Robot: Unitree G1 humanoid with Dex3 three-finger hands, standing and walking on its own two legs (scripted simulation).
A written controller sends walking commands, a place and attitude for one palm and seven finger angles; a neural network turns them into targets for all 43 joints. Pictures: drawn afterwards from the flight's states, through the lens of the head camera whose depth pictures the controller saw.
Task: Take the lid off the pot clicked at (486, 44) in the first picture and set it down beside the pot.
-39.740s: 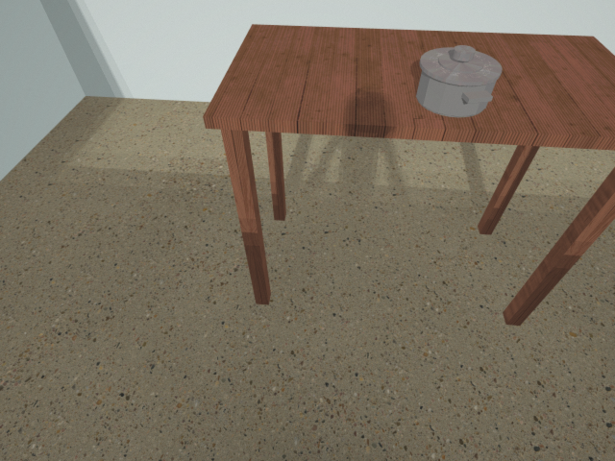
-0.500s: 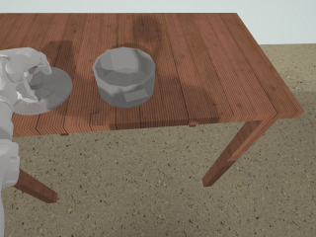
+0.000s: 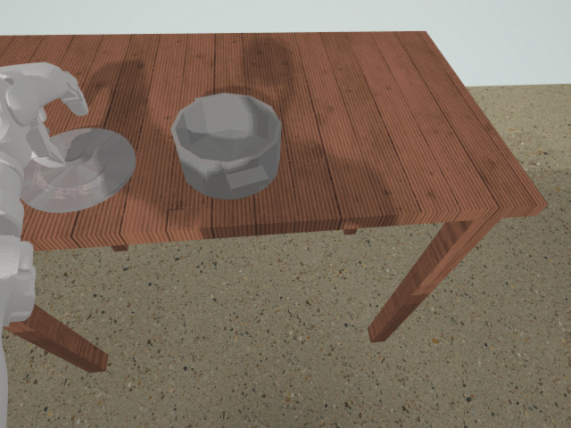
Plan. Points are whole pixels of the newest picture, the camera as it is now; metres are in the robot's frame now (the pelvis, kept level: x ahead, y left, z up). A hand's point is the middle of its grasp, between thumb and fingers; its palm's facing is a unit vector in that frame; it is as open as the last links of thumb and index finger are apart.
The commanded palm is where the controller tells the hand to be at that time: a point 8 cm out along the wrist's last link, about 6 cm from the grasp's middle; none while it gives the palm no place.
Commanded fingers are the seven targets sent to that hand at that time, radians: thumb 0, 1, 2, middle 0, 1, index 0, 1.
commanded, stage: raise the empty hand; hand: left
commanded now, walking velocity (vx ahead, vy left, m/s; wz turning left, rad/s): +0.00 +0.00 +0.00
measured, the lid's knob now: (69, 154) +0.49 +0.30 +0.10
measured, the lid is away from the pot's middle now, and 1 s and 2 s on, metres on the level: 0.23 0.23 0.23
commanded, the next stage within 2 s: draw the hand back to the body in 0.86 s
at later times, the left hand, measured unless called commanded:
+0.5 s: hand (12, 94) +0.47 +0.30 +0.22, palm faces -0.28 -0.09 -0.96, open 11.0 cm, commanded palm +0.46 +0.29 +0.29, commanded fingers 0.00 -0.14 0.90 -0.48 -0.61 -0.48 -0.61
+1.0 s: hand out of the picture +0.47 +0.29 +0.26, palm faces -0.23 -0.08 -0.97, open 11.0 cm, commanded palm +0.45 +0.29 +0.31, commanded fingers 0.00 -0.14 0.90 -0.48 -0.61 -0.48 -0.61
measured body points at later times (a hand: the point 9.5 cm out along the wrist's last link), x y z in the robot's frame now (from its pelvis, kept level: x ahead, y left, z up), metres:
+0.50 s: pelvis +0.00 +0.00 +0.00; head +0.05 +0.00 +0.45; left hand +0.48 +0.30 +0.27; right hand +0.06 -0.28 -0.12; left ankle -0.04 +0.06 -0.73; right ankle -0.01 -0.16 -0.73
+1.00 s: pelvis +0.00 -0.01 +0.01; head +0.04 -0.02 +0.45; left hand +0.48 +0.29 +0.31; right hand +0.05 -0.29 -0.12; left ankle -0.04 +0.06 -0.73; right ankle -0.01 -0.16 -0.73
